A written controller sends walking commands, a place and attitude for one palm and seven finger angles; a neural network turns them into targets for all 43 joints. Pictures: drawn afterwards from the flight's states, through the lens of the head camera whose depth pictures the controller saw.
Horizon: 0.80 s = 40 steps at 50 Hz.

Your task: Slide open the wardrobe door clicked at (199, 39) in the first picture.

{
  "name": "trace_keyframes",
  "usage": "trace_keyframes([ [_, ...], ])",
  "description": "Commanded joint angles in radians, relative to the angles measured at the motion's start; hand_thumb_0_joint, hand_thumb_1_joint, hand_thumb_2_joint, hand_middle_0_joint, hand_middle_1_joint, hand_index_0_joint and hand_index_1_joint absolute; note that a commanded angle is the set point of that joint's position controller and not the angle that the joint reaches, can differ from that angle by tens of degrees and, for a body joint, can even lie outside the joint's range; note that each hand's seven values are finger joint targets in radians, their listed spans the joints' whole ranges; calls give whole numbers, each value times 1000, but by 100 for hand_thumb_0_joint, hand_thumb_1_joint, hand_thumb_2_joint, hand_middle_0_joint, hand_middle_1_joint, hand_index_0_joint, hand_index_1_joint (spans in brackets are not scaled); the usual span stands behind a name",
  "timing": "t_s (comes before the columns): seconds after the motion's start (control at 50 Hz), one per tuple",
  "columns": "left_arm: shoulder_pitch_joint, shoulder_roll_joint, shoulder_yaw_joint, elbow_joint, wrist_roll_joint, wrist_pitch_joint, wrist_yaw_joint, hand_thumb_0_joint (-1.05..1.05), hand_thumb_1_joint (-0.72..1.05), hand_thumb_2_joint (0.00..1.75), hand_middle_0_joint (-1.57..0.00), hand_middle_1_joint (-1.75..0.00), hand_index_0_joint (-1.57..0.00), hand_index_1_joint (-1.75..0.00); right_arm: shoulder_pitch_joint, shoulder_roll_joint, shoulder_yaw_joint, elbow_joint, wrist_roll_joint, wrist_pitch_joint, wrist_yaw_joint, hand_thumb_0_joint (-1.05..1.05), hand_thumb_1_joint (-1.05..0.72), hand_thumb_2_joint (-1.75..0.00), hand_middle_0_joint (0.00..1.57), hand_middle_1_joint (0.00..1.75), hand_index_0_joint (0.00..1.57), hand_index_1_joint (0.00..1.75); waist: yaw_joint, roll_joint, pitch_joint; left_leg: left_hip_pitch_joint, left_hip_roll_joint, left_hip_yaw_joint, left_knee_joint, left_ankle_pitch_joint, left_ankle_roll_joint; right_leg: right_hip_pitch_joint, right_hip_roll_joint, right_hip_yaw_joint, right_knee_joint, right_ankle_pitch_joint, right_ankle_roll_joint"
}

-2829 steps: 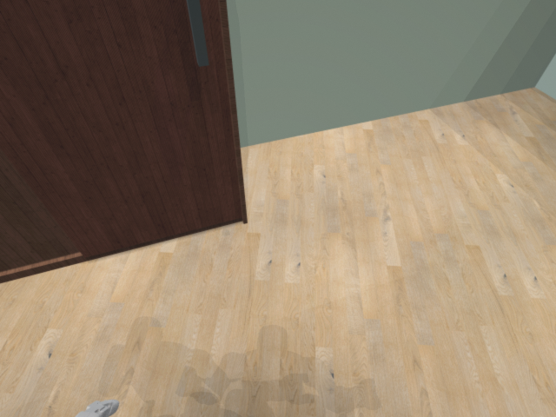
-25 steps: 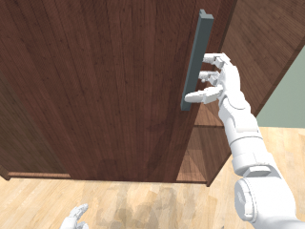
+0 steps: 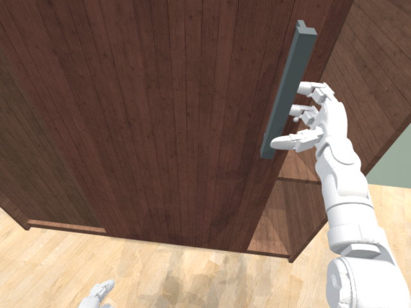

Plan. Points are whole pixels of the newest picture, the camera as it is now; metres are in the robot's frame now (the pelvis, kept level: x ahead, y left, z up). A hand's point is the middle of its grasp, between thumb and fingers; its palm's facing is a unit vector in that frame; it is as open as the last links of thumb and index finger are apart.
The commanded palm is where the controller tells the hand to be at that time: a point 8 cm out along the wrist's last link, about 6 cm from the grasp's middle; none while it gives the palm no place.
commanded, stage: move the hooked fingers beside the handle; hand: right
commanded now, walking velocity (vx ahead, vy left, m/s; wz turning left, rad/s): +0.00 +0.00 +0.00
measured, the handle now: (281, 98) +0.49 -0.11 +0.18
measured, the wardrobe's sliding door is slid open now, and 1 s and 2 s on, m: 0.22 0.22 0.22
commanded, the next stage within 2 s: feel for the door with the fingertips in 1.64 s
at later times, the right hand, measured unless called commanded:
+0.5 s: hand (312, 126) +0.40 -0.15 +0.19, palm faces +0.04 +1.00 +0.01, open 14.0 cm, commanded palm +0.37 -0.21 +0.19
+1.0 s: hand (320, 125) +0.40 -0.16 +0.19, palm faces +0.05 +1.00 +0.00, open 14.0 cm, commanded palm +0.37 -0.22 +0.19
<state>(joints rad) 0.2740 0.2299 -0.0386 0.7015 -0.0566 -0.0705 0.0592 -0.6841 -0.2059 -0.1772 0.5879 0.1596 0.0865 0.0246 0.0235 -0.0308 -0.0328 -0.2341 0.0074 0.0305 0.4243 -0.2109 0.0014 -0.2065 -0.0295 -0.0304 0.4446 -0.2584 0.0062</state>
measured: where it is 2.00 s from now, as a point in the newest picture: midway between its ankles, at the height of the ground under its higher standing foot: outside the picture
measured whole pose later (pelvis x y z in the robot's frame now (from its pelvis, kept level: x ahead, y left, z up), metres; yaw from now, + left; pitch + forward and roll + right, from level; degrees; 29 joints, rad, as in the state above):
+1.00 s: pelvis +0.00 +0.01 +0.00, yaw -1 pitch +0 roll +0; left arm 0.26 0.25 -0.04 0.68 -0.07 -0.03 0.08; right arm -0.60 -0.29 -0.23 0.48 0.19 0.18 0.10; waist 0.02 -0.04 -0.03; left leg -0.20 0.00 0.04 0.41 -0.20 0.01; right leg -0.18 -0.03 -0.02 0.43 -0.25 0.01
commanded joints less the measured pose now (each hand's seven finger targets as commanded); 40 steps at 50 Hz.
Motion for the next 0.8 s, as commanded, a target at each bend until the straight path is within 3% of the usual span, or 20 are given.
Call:
trace_keyframes([
  [0.0,-108,125,45,-168,3,-36,13,0,90,90,-20,-30,-20,-30,-380,-236,-98,-327,6,-42,2,0,50,-30,30,120,30,120,-51,45,-331,196,-17,14,-23,331,23,84,17,-1,-35,326,-31],
  [0.04,-117,118,44,-175,-1,-29,15,0,90,90,-20,-30,-20,-30,-379,-194,-61,-370,12,-20,17,0,50,-30,30,120,30,120,-33,33,-303,183,-18,15,-27,353,22,93,18,-5,-36,335,-32],
  [0.06,-117,122,44,-175,-2,-25,17,0,90,90,-20,-30,-20,-30,-356,-204,-73,-374,17,-7,21,0,50,-30,30,120,30,120,-34,50,-300,182,-19,17,-29,353,22,94,18,-2,-36,335,-33],
  [0.12,-134,119,42,-184,-5,-21,20,0,90,90,-20,-30,-20,-30,-374,-171,-31,-437,23,19,35,0,50,-30,30,120,30,120,-19,8,-294,164,-18,18,-34,344,22,119,20,-1,-32,336,-33],
  [0.16,-141,120,43,-187,-5,-19,20,0,90,90,-20,-30,-20,-30,-337,-146,-17,-459,32,39,44,0,50,-30,30,120,30,120,-19,25,-295,160,-20,23,-30,364,22,130,23,1,-26,353,-32],
  [0.22,-156,121,41,-187,-6,-13,23,0,90,90,-20,-30,-20,-30,-340,-155,-17,-489,35,61,45,0,50,-30,30,120,30,120,-18,11,-295,154,-17,25,-25,371,22,142,24,5,-20,368,-31],
  [0.24,-160,118,38,-186,-6,-12,23,0,90,90,-20,-30,-20,-30,-335,-130,2,-480,37,72,47,0,50,-30,30,120,30,120,-14,12,-274,141,-18,25,-29,358,22,138,26,7,-21,354,-30],
  [0.3,-167,128,35,-175,-4,3,31,0,90,90,-20,-30,-20,-30,-337,-177,-31,-427,36,100,40,0,50,-30,30,120,30,120,-11,55,-231,115,-15,24,-43,291,18,115,26,14,-26,297,-33],
  [0.36,-179,119,28,-186,1,8,34,0,90,90,-20,-30,-20,-30,-372,-194,-45,-459,30,93,32,0,50,-30,30,120,30,120,-17,44,-268,138,-11,20,-36,305,21,120,30,16,-26,308,-34],
  [0.38,-183,115,27,-190,2,9,34,0,90,90,-20,-30,-20,-30,-368,-173,-29,-462,31,88,33,0,50,-30,30,120,30,120,-19,29,-279,143,-11,20,-30,321,22,126,32,15,-23,322,-33],
  [0.42,-180,119,24,-186,2,16,34,0,90,90,-20,-30,-20,-30,-372,-213,-54,-436,31,78,34,0,50,-30,30,120,30,120,-18,29,-262,142,-9,17,-36,307,21,114,30,16,-27,309,-32],
  [0.44,-181,116,22,-188,2,15,34,0,90,90,-20,-30,-20,-30,-383,-180,-26,-424,30,77,38,0,50,-30,30,120,30,120,-11,43,-257,136,-10,20,-34,301,21,112,29,19,-28,304,-32],
  [0.5,-180,124,25,-190,-1,19,36,0,90,90,-20,-30,-20,-30,-359,-242,-76,-392,30,71,42,0,50,-30,30,120,30,120,-25,31,-268,141,-10,15,-39,279,22,110,29,17,-29,286,-33],
  [0.54,-179,119,22,-192,-1,17,37,0,90,90,-20,-30,-20,-30,-375,-204,-46,-387,33,69,49,0,50,-30,30,120,30,120,-16,38,-257,139,-9,18,-40,279,21,101,29,18,-33,280,-33],
  [0.58,-175,124,24,-190,-2,20,39,0,90,90,-20,-30,-20,-30,-370,-239,-73,-368,33,73,55,0,50,-30,30,120,30,120,-18,44,-263,140,-9,13,-44,273,19,97,30,15,-33,268,-34],
  [0.64,-168,123,25,-191,-4,12,38,0,90,90,-20,-30,-20,-30,-393,-216,-50,-370,35,62,62,0,50,-30,30,120,30,120,-12,30,-255,129,-11,17,-45,255,22,99,28,22,-35,264,-35],
  [0.66,-163,129,28,-188,-4,13,40,0,90,90,-20,-30,-20,-30,-383,-255,-84,-361,38,60,60,0,50,-30,30,120,30,120,-17,46,-263,136,-11,15,-48,253,21,95,26,20,-35,259,-35],
  [0.68,-164,128,26,-190,-3,10,40,0,90,90,-20,-30,-20,-30,-414,-240,-63,-375,36,55,64,0,50,-30,30,120,30,120,-12,23,-267,130,-10,13,-49,240,20,98,30,19,-38,247,-35],
  [0.7,-158,133,30,-187,-4,7,39,0,90,90,-20,-30,-20,-30,-402,-257,-77,-363,39,48,65,0,50,-30,30,120,30,120,-15,47,-276,135,-12,16,-48,230,19,99,26,22,-37,246,-37],
  [0.78,-152,131,31,-181,-7,-2,39,0,90,90,-20,-30,-20,-30,-404,-254,-76,-366,40,36,69,0,50,-30,30,120,30,120,-14,20,-262,126,-14,16,-54,216,21,95,28,20,-42,231,-35],
])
